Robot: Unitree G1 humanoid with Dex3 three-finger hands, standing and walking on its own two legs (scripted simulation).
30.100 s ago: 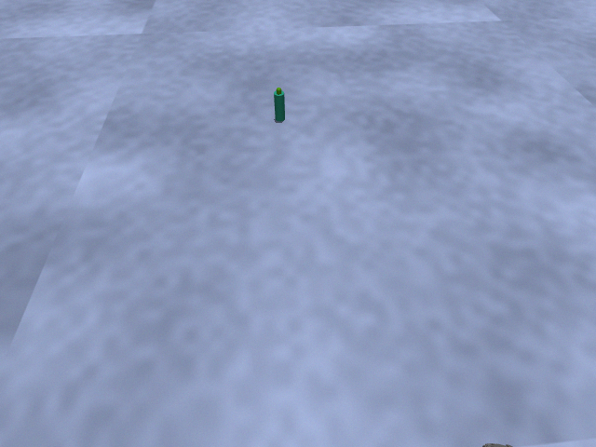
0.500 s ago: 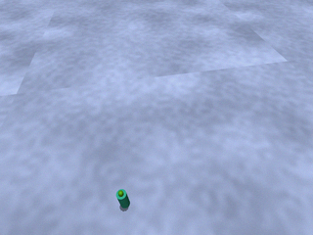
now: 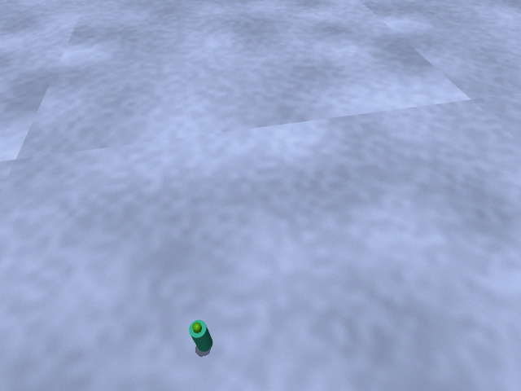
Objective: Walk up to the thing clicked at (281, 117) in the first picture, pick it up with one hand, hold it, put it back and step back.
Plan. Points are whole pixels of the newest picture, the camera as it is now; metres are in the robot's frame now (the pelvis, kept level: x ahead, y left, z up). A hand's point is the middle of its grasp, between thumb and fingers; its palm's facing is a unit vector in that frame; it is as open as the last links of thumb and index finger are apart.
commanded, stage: stand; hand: left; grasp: from the side
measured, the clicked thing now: (200, 335) +0.41 +0.22 -0.68
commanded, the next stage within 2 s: step back in 0.50 s
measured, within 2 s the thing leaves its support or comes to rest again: neither
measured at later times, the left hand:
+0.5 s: hand out of the picture +0.08 +0.25 -0.16, palm faces -0.01 -0.94 -0.33, open 7.4 cm
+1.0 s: hand out of the picture +0.03 +0.25 -0.16, palm faces +0.02 -0.90 -0.43, open 7.4 cm
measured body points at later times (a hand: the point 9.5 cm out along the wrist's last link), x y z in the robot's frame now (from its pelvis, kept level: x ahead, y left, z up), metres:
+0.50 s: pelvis +0.01 +0.00 +0.00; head +0.01 +0.00 +0.45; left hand +0.08 +0.30 -0.13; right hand +0.08 -0.30 -0.14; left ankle +0.01 +0.12 -0.75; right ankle +0.00 -0.14 -0.75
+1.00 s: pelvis -0.08 -0.02 -0.02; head +0.00 -0.03 +0.42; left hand +0.03 +0.30 -0.13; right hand +0.03 -0.34 -0.16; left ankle -0.12 +0.11 -0.70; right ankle -0.01 -0.14 -0.75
